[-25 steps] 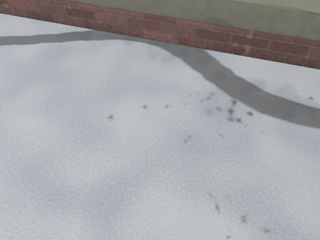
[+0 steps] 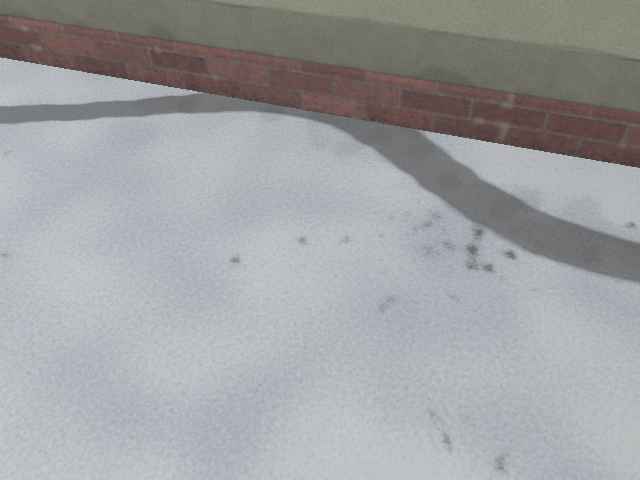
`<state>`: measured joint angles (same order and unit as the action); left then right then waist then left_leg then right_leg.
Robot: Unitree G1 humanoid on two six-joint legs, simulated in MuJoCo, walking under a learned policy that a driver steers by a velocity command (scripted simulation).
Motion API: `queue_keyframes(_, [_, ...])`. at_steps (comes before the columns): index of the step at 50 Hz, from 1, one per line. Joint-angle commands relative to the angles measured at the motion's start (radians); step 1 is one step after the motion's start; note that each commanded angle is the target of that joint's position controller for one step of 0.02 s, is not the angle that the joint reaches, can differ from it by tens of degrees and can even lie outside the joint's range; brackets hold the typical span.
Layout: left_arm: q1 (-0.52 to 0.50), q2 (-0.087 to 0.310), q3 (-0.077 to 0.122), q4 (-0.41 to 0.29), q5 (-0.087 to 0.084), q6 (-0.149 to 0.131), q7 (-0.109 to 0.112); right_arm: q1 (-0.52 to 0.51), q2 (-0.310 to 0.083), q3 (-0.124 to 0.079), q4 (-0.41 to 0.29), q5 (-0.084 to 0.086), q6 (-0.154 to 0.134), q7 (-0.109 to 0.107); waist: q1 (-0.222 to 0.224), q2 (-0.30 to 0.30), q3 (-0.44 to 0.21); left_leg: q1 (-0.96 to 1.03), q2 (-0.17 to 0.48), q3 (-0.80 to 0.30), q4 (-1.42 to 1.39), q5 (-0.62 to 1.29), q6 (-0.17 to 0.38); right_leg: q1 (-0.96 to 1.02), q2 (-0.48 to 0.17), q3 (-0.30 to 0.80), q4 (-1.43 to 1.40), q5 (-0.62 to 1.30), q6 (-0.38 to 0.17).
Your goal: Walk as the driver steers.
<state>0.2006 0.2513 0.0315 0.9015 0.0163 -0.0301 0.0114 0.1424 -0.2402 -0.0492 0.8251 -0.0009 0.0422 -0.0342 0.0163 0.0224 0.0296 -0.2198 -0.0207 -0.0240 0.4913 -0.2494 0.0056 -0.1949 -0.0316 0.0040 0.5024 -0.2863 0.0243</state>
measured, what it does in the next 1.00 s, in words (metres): stands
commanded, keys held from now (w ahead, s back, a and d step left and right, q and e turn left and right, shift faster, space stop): no key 1.00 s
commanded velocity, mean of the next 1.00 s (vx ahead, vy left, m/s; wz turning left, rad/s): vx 0.00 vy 0.00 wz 0.01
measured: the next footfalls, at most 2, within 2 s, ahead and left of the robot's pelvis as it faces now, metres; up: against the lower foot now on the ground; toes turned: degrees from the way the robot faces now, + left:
left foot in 1.88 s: +0.44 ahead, +0.09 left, +0.00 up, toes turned +1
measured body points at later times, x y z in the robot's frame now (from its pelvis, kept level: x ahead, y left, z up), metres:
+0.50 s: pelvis +0.00 +0.00 +0.00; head +0.01 -0.01 +0.45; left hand +0.07 +0.26 -0.14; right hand +0.07 -0.26 -0.14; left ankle +0.01 +0.12 -0.74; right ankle -0.01 -0.13 -0.74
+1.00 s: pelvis +0.00 +0.00 +0.00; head +0.01 +0.00 +0.45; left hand +0.04 +0.25 -0.15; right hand +0.05 -0.25 -0.15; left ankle +0.01 +0.12 -0.74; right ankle -0.01 -0.13 -0.74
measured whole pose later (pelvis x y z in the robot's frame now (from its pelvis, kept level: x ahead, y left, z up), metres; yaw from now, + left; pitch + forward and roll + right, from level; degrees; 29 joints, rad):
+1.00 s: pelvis +0.00 +0.00 +0.00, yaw +0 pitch -1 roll +0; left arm 0.24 0.21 0.01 1.05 0.00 -0.03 0.04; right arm 0.19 -0.21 -0.04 1.08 0.01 0.03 -0.05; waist 0.01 0.01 0.04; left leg -0.21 0.00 -0.02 0.48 -0.25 0.00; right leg -0.18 -0.02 0.00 0.47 -0.27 0.02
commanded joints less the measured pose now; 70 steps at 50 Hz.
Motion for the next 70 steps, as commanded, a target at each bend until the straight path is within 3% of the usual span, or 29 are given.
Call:
queue_keyframes(1, [-0.023, 0.123, 0.020, -0.036, -0.003, -0.020, 0.007, -0.026, -0.104, -0.030, -0.034, 0.002, -0.009, -0.006, -0.002, -0.065, -0.026, 0.069, 0.047, -0.047, -0.048, 0.147, 0.032, -0.071, -0.044, 0.049, -0.131, 0.056, -0.027])
queue_keyframes(9, [-0.025, 0.111, 0.011, -0.002, -0.006, -0.013, 0.016, 0.002, -0.107, -0.032, 0.050, 0.005, -0.016, -0.010, 0.005, -0.014, -0.018, 0.055, 0.049, -0.045, -0.063, 0.159, 0.021, -0.046, -0.026, 0.032, -0.124, 0.063, -0.034])
queue_keyframes(25, [-0.001, 0.090, 0.002, 0.067, -0.010, -0.007, 0.021, 0.034, -0.098, -0.022, 0.159, 0.008, -0.019, -0.020, -0.001, -0.019, -0.009, 0.061, 0.050, -0.038, -0.074, 0.166, 0.028, -0.041, -0.003, 0.009, -0.126, 0.087, -0.025])
queue_keyframes(59, [0.108, 0.048, -0.006, 0.136, -0.013, -0.006, 0.032, 0.094, -0.059, -0.003, 0.242, 0.010, -0.018, -0.024, -0.005, -0.018, 0.010, 0.042, 0.041, -0.018, -0.085, 0.161, 0.026, -0.045, 0.008, 0.000, -0.128, 0.099, -0.022])
queue_keyframes(60, [0.129, 0.038, -0.007, 0.148, -0.014, -0.004, 0.032, 0.116, -0.048, -0.001, 0.253, 0.010, -0.017, -0.024, -0.006, -0.018, -0.015, 0.051, 0.030, -0.006, -0.087, 0.045, 0.029, -0.035, 0.019, -0.012, -0.128, -0.009, -0.025])
queue_keyframes(62, [0.117, 0.058, 0.002, 0.140, -0.027, -0.002, 0.037, 0.133, -0.070, -0.010, 0.254, 0.021, -0.018, -0.026, -0.014, -0.025, 0.043, -0.024, 0.012, 0.000, -0.079, -0.353, 0.055, -0.101, 0.034, -0.013, -0.099, -0.324, -0.058])
queue_keyframes(64, [0.111, 0.049, 0.002, 0.121, -0.034, -0.019, 0.037, 0.140, -0.070, -0.011, 0.241, 0.025, -0.039, -0.022, -0.016, -0.005, 0.120, -0.094, 0.051, -0.062, -0.109, -0.498, 0.089, -0.172, 0.015, 0.017, -0.078, -0.429, -0.087])
queue_keyframes(66, [0.098, 0.021, 0.000, 0.108, -0.037, -0.047, 0.026, 0.201, -0.079, -0.017, 0.250, 0.033, -0.067, -0.013, -0.036, 0.043, 0.116, -0.036, 0.119, -0.164, -0.148, -0.494, 0.132, -0.229, 0.018, 0.000, 0.008, -0.331, -0.085])
queue_keyframes(68, [0.072, -0.023, -0.008, 0.084, -0.040, -0.069, 0.009, 0.274, -0.123, -0.032, 0.264, 0.040, -0.085, -0.002, -0.050, 0.151, 0.080, 0.036, 0.253, -0.385, -0.266, -0.561, 0.215, -0.269, 0.056, -0.058, 0.170, -0.187, -0.078])
queue_keyframes(69, [0.063, -0.022, -0.008, 0.076, -0.045, -0.077, 0.001, 0.268, -0.129, -0.033, 0.257, 0.039, -0.090, 0.000, -0.043, 0.165, 0.089, -0.006, 0.300, -0.467, -0.313, -0.555, 0.246, -0.240, 0.043, -0.036, 0.214, -0.160, -0.095])
queue_keyframes(70, [0.075, -0.014, -0.005, 0.074, -0.048, -0.084, -0.004, 0.225, -0.125, -0.032, 0.238, 0.035, -0.096, 0.002, -0.016, 0.156, 0.100, -0.053, 0.307, -0.467, -0.323, -0.514, 0.245, -0.196, 0.030, -0.020, 0.208, -0.167, -0.116])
